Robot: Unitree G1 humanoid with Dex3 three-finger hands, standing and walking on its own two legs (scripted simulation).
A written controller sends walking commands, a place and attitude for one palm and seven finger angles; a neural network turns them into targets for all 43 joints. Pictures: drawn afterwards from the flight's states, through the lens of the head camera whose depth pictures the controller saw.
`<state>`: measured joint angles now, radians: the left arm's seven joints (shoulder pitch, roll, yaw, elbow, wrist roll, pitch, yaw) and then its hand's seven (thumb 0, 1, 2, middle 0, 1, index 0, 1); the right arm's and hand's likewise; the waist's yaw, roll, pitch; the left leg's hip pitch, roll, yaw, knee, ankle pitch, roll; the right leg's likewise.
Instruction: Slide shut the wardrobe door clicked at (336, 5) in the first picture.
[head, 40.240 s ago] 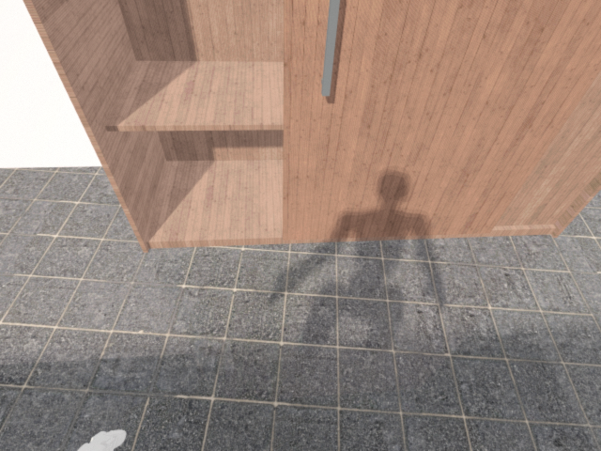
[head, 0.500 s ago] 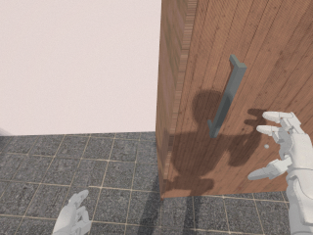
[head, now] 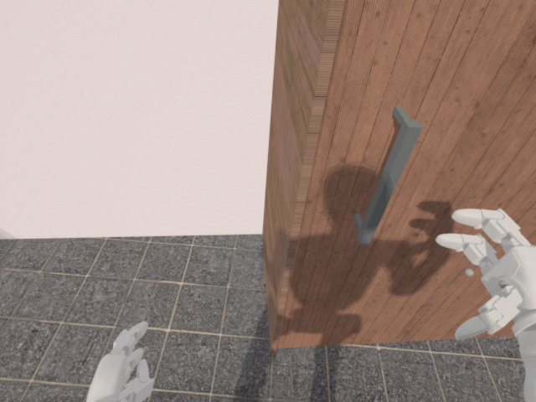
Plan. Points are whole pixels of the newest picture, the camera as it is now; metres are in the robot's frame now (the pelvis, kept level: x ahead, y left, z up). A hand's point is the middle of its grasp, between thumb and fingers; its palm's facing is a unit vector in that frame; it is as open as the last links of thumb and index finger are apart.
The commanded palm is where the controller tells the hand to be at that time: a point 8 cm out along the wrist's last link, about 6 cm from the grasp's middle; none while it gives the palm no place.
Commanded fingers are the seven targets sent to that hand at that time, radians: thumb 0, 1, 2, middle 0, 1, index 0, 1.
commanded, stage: draw the hand back to the body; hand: right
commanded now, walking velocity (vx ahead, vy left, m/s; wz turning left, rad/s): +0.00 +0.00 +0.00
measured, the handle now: (379, 183) +0.45 -0.17 +0.12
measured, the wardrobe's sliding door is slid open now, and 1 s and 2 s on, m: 0.00 0.00 0.00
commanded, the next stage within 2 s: step back with the hand held close in 1.38 s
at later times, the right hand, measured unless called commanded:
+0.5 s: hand (513, 299) +0.22 -0.27 +0.15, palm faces +0.35 +0.90 -0.26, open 13.6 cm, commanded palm +0.18 -0.30 +0.16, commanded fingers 0.00 -0.03 -0.48 0.23 0.81 0.23 0.81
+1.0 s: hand (529, 294) +0.22 -0.27 +0.17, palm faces +0.43 +0.82 -0.38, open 8.8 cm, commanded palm +0.16 -0.31 +0.19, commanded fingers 0.00 -0.90 -0.90 0.20 0.30 0.20 0.30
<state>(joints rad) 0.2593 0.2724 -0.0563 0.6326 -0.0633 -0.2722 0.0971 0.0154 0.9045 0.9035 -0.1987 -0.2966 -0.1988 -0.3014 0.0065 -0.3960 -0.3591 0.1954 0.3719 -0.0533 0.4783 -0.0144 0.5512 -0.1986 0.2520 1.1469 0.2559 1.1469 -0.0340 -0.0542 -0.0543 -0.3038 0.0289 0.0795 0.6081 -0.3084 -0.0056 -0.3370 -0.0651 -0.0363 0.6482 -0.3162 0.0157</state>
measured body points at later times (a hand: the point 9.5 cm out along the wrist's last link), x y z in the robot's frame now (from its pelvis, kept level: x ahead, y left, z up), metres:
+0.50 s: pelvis +0.00 -0.02 +0.01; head -0.01 -0.01 +0.46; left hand +0.20 +0.19 -0.05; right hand +0.19 -0.31 +0.17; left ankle +0.01 +0.12 -0.73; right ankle +0.01 -0.13 -0.73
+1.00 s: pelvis +0.02 -0.01 +0.02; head +0.00 +0.00 +0.46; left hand +0.20 +0.22 -0.06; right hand +0.19 -0.31 +0.19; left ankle +0.01 +0.12 -0.73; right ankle +0.02 -0.13 -0.73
